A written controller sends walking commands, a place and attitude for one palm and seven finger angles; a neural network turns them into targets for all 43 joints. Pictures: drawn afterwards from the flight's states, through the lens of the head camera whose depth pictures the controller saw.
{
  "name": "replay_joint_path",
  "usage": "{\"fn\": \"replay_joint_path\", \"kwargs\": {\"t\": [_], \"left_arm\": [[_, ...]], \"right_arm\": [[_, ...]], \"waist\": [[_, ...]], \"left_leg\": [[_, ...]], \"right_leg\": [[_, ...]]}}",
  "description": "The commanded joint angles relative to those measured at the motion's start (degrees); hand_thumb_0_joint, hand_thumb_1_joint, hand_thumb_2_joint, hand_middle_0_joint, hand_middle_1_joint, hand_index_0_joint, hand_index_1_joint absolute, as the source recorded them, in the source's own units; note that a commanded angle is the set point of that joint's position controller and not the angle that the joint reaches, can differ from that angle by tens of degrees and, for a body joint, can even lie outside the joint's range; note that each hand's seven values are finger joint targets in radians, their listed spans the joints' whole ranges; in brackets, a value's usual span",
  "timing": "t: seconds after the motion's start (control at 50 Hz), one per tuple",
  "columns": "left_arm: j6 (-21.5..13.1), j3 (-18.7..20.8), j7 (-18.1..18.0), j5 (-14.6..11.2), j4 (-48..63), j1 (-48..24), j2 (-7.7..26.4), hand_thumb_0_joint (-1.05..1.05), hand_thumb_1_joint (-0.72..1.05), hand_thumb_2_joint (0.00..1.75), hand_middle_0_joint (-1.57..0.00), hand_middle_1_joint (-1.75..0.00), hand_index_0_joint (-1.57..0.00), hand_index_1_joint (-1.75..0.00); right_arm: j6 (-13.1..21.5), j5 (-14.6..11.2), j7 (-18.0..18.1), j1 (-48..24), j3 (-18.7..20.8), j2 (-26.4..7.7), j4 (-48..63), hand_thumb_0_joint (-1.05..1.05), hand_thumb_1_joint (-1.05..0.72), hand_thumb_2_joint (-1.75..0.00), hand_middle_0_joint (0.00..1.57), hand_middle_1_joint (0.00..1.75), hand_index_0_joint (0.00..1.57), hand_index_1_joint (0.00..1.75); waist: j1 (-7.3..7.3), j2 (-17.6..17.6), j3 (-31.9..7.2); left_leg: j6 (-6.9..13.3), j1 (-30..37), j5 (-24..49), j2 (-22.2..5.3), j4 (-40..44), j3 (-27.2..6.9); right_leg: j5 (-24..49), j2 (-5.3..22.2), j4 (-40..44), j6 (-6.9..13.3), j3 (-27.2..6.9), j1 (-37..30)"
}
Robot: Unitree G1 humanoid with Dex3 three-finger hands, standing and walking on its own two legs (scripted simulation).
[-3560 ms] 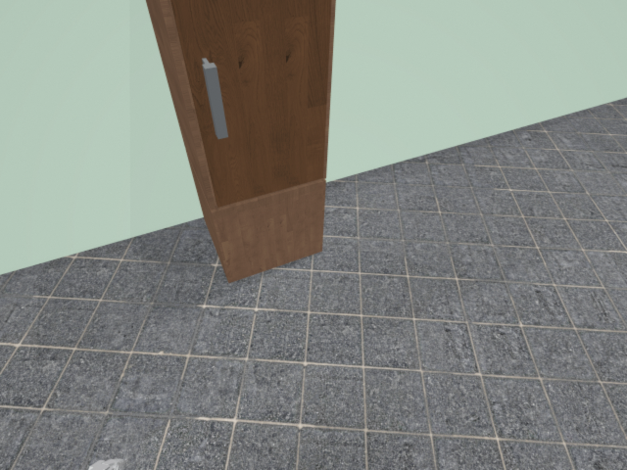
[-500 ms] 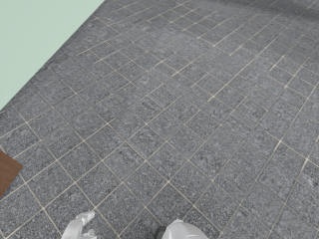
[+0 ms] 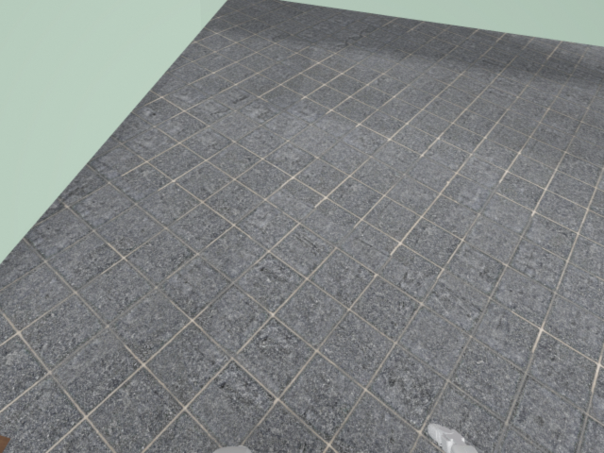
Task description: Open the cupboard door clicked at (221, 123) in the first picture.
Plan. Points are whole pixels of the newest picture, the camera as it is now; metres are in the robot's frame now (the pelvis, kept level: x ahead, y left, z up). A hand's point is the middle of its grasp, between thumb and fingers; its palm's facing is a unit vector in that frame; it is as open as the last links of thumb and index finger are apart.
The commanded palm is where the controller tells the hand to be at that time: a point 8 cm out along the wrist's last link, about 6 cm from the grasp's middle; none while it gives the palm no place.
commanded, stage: turn to face it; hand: left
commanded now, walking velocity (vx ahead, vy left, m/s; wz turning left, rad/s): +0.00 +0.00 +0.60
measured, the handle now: out of the picture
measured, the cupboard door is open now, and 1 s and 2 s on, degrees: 0 0 0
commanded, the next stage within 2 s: none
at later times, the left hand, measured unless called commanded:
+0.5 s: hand out of the picture +0.11 +0.17 -0.13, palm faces +0.26 -0.92 -0.28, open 7.4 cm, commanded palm none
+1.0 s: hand out of the picture -0.08 +0.18 -0.18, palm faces +0.60 -0.77 -0.24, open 7.4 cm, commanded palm none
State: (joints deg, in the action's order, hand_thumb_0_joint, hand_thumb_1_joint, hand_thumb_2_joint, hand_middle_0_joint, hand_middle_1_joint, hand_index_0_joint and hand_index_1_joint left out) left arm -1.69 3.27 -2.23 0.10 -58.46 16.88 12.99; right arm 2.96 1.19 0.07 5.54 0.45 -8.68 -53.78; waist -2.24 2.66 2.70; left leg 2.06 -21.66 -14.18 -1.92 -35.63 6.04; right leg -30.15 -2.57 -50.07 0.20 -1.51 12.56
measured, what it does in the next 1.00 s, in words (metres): steps on the spot, turning left: right foot, then left foot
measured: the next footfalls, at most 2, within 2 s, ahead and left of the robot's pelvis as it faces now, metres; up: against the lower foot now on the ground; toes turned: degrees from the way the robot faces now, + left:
right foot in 0.40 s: +0.10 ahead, -0.13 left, +0.00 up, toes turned +8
left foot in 0.90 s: +0.02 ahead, +0.09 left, +0.00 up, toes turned +39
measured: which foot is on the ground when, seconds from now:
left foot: down 0.00-0.42, up 0.44-0.88, down 0.90-1.00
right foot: up 0.00-0.38, down 0.40-0.92, up 0.94-1.00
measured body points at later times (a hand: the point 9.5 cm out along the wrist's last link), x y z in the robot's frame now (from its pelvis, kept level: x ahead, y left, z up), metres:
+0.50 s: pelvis +0.05 -0.04 +0.01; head +0.09 -0.06 +0.46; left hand +0.10 +0.22 -0.11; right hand +0.12 -0.29 -0.15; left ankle +0.02 +0.09 -0.67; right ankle +0.06 -0.13 -0.72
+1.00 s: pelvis +0.03 -0.01 +0.00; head +0.05 +0.05 +0.45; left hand -0.11 +0.22 -0.16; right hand +0.30 -0.14 -0.11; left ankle -0.01 +0.06 -0.72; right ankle +0.07 -0.15 -0.67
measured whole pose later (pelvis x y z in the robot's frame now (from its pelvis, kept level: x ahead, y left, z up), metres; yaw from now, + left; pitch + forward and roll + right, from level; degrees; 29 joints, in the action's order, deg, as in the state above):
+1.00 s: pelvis +0.03 -0.01 +0.00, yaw +34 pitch +0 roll -1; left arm 4.5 4.7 -1.1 1.2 -54.8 15.5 15.4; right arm -1.0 0.8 -1.2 4.9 3.1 -13.2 -49.6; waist -2.2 3.8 6.1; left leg 3.4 -18.0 -19.6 -0.7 -37.6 5.9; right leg -31.7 9.0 -60.8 -4.6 8.7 23.1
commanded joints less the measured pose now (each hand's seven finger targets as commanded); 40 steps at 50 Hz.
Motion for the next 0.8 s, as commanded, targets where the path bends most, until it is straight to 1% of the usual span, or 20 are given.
{"fn": "replay_joint_path", "kwargs": {"t": [0.0,0.02,0.06,0.1,0.14,0.18,0.22,0.26,0.3,0.34,0.36,0.38,0.4,0.42,0.44,0.46,0.48,0.52,0.62,0.78], "left_arm": [[0.0,0.0,-0.3,0.4,2.5,2.4,2.7,0.0,0.9,0.9,-0.2,-0.3,-0.2,-0.3],[0.6,0.2,0.2,0.6,3.2,-0.3,3.3,0.0,0.9,0.9,-0.2,-0.3,-0.2,-0.3],[1.8,0.5,0.7,0.4,3.5,0.1,2.3,0.0,0.9,0.9,-0.2,-0.3,-0.2,-0.3],[2.6,0.9,0.8,0.6,3.7,-0.4,2.0,0.0,0.9,0.9,-0.2,-0.3,-0.2,-0.3],[3.0,1.4,1.0,0.9,4.8,-1.1,1.6,0.0,0.9,0.9,-0.2,-0.3,-0.2,-0.3],[3.1,1.6,1.0,0.9,5.9,-3.0,1.4,0.0,0.9,0.9,-0.2,-0.3,-0.2,-0.3],[2.9,1.7,1.0,0.9,7.2,-5.7,1.4,0.0,0.9,0.9,-0.2,-0.3,-0.2,-0.3],[2.7,1.7,0.9,0.6,8.1,-6.4,1.2,0.0,0.9,0.9,-0.2,-0.3,-0.2,-0.3],[2.4,1.7,0.8,0.2,8.6,-5.9,1.4,0.0,0.9,0.9,-0.2,-0.3,-0.2,-0.3],[1.8,1.9,0.6,0.0,8.2,-2.9,2.2,0.0,0.9,0.9,-0.2,-0.3,-0.2,-0.3],[1.3,2.2,0.4,0.1,7.9,-1.0,3.9,0.0,0.9,0.9,-0.2,-0.3,-0.2,-0.3],[0.6,3.1,-0.1,1.0,7.9,0.3,9.2,0.0,0.9,0.9,-0.2,-0.3,-0.2,-0.3],[0.8,3.5,-0.1,1.1,8.6,0.2,12.9,0.0,0.9,0.9,-0.2,-0.3,-0.2,-0.3],[1.2,3.1,-0.3,0.9,9.2,-1.0,11.5,0.0,0.9,0.9,-0.2,-0.3,-0.2,-0.3],[0.8,2.9,-0.5,0.9,9.6,-4.9,8.3,0.0,0.9,0.9,-0.2,-0.3,-0.2,-0.3],[0.9,2.1,-0.3,0.8,10.2,-7.3,7.1,0.0,0.9,0.9,-0.2,-0.3,-0.2,-0.3],[0.9,1.5,-0.1,0.8,10.5,-8.1,5.8,0.0,0.9,0.9,-0.2,-0.3,-0.2,-0.3],[0.7,1.3,-0.1,0.9,10.2,-6.5,5.2,0.0,0.9,0.9,-0.2,-0.3,-0.2,-0.3],[0.9,1.4,-0.1,1.2,9.4,-1.3,6.7,0.0,0.9,0.9,-0.2,-0.3,-0.2,-0.3],[1.9,2.4,0.3,1.7,9.2,0.2,10.3,0.0,0.9,0.9,-0.2,-0.3,-0.2,-0.3]], "right_arm": [[-0.9,-0.3,1.7,9.9,1.9,-10.1,-1.6,0.0,-0.9,-0.9,0.2,0.3,0.2,0.3],[-1.2,-0.2,1.5,7.9,1.7,-9.2,-1.1,0.0,-0.9,-0.9,0.2,0.3,0.2,0.3],[-1.8,-0.1,1.3,6.5,2.3,-10.2,-0.7,0.0,-0.9,-0.9,0.2,0.3,0.2,0.3],[-2.3,-0.2,1.0,7.1,3.1,-11.1,-0.3,0.0,-0.9,-0.9,0.2,0.3,0.2,0.3],[-2.5,0.0,0.9,7.6,4.0,-11.3,0.4,0.0,-0.9,-0.9,0.2,0.3,0.2,0.3],[-2.8,0.1,0.7,7.9,4.6,-12.0,0.6,0.0,-0.9,-0.9,0.2,0.3,0.2,0.3],[-3.1,0.2,0.7,9.0,5.1,-12.4,0.8,0.0,-0.9,-0.9,0.2,0.3,0.2,0.3],[-3.3,0.3,0.7,9.0,5.5,-12.8,1.0,0.0,-0.9,-0.9,0.2,0.3,0.2,0.3],[-3.5,0.3,0.8,9.2,5.9,-13.4,1.4,0.0,-0.9,-0.9,0.2,0.3,0.2,0.3],[-3.7,-0.1,0.7,8.1,6.2,-13.6,1.9,0.0,-0.9,-0.9,0.2,0.3,0.2,0.3],[-3.7,-0.5,0.5,7.9,6.2,-12.5,2.4,0.0,-0.9,-0.9,0.2,0.3,0.2,0.3],[-3.6,-1.0,0.1,9.5,5.6,-8.7,3.2,0.0,-0.9,-0.9,0.2,0.3,0.2,0.3],[-3.6,-0.5,0.3,9.0,5.4,-7.3,4.8,0.0,-0.9,-0.9,0.2,0.3,0.2,0.3],[-4.3,-0.2,0.4,7.8,6.1,-9.6,4.7,0.0,-0.9,-0.9,0.2,0.3,0.2,0.3],[-5.2,0.2,0.1,8.3,6.1,-9.4,3.2,0.0,-0.9,-0.9,0.2,0.3,0.2,0.3],[-5.6,0.2,-0.2,9.0,6.1,-8.7,2.0,0.0,-0.9,-0.9,0.2,0.3,0.2,0.3],[-5.7,0.2,-0.6,9.5,6.0,-8.5,1.6,0.0,-0.9,-0.9,0.2,0.3,0.2,0.3],[-5.9,0.1,-1.0,9.6,5.8,-7.8,1.4,0.0,-0.9,-0.9,0.2,0.3,0.2,0.3],[-6.5,0.1,-1.2,3.5,5.3,-8.3,3.4,0.0,-0.9,-0.9,0.2,0.3,0.2,0.3],[-5.6,-0.3,-1.7,-2.5,4.0,-7.8,6.7,0.0,-0.9,-0.9,0.2,0.3,0.2,0.3]], "waist": [[2.75,-13.2,-5.2],[2.38,-12.0,-0.6],[1.46,-12.0,-1.3],[1.82,-11.3,-1.7],[2.06,-10.7,-3.2],[2.68,-11.2,-4.0],[3.67,-11.4,-4.1],[3.65,-12.5,-4.7],[3.43,-13.1,-5.9],[1.53,-12.0,-7.7],[0.56,-8.6,-8.7],[0.39,5.2,-10.8],[0.23,14.7,-9.4],[0.26,7.4,-7.2],[2.33,9.1,-4.4],[3.69,6.8,-2.1],[4.23,5.5,-0.7],[4.05,5.0,-1.2],[1.31,7.6,-1.1],[-0.45,9.4,-3.1]], "left_leg": [[9.8,17.1,52.3,-18.1,13.2,-17.6],[8.6,10.9,45.5,-15.8,14.9,-16.0],[7.7,8.0,35.1,-13.1,16.7,-14.3],[7.5,6.0,22.1,-11.9,18.9,-15.4],[7.4,6.3,16.2,-11.3,19.6,-16.6],[7.6,7.3,13.5,-11.0,19.3,-17.8],[7.8,7.7,14.9,-10.9,18.2,-19.8],[7.9,8.0,18.5,-10.7,16.3,-21.5],[7.5,8.1,22.6,-10.0,13.7,-23.1],[5.6,5.8,23.2,-8.4,9.7,-22.9],[2.8,1.5,17.1,-5.8,6.1,-21.2],[-2.1,-8.6,0.7,0.8,-5.0,-13.0],[-4.8,-14.7,-20.7,5.2,-17.2,-6.6],[-4.3,-12.6,-20.1,2.4,-26.6,-9.4],[-4.6,-12.7,-16.6,0.5,-30.7,-10.6],[-5.2,-13.0,-12.8,0.1,-33.9,-8.9],[-5.6,-13.1,-9.9,-0.4,-35.2,-7.7],[-6.2,-13.7,-7.2,-0.3,-35.1,-6.2],[-7.1,-13.6,-7.6,-1.3,-30.1,-4.3],[-5.2,-4.7,-9.7,-1.0,-10.4,1.1]], "right_leg": [[-2.2,5.7,-13.0,-3.7,-0.7,12.8],[-0.6,6.7,-10.7,-3.9,0.3,11.5],[2.4,6.0,-7.8,-4.4,2.0,9.5],[5.1,5.9,-7.5,-4.5,3.1,9.8],[7.1,5.9,-6.1,-4.8,3.3,10.8],[7.7,5.8,-3.9,-5.0,3.2,11.7],[7.3,5.4,-0.4,-5.0,3.4,11.3],[6.6,4.6,4.4,-4.8,3.4,9.3],[7.4,3.4,9.9,-4.5,3.5,6.2],[14.9,3.3,20.7,-4.3,3.5,-1.1],[20.4,6.0,28.4,-3.9,1.7,-7.9],[25.4,19.4,33.7,-0.4,-9.7,-17.5],[37.0,31.5,33.2,5.8,-18.4,-14.6],[38.9,32.2,32.2,8.5,-14.5,-8.2],[37.0,28.1,32.9,7.2,-9.7,-4.3],[37.4,24.4,31.6,6.1,-5.7,-3.2],[40.2,22.0,30.2,5.2,-1.3,-3.0],[44.1,20.6,29.2,4.1,3.2,-5.2],[45.9,22.1,28.8,5.1,5.4,-9.1],[46.2,24.5,24.8,5.5,9.7,-9.6]]}}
